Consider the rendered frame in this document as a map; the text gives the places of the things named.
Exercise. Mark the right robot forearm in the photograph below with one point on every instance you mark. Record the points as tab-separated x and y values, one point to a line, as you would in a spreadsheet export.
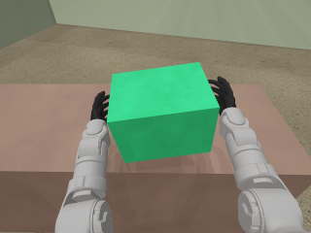
251	167

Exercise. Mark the right robot upper arm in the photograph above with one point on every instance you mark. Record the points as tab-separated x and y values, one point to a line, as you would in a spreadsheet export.
269	210

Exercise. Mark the pedestal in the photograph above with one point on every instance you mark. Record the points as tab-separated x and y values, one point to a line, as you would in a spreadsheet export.
41	126

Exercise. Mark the carton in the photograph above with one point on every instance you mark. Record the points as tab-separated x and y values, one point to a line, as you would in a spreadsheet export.
162	112

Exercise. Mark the left robot upper arm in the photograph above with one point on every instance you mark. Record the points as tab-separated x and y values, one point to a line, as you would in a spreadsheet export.
91	216

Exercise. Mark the left robot forearm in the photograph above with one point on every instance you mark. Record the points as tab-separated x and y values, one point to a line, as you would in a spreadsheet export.
89	178

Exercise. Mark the robot left hand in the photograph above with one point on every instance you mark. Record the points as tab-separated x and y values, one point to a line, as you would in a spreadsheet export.
98	107

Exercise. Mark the robot right hand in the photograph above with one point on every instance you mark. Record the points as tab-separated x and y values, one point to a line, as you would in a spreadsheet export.
225	98

